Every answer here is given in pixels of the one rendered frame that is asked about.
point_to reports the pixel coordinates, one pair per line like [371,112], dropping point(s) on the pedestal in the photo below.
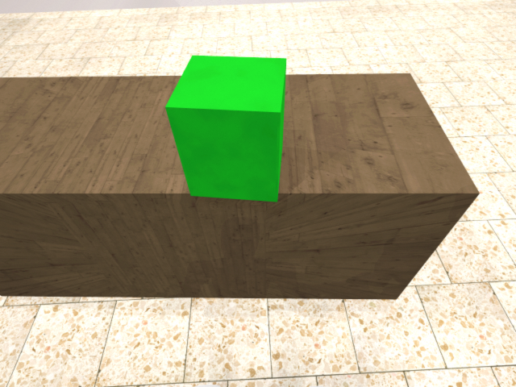
[94,201]

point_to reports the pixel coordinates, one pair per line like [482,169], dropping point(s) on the carton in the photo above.
[227,119]

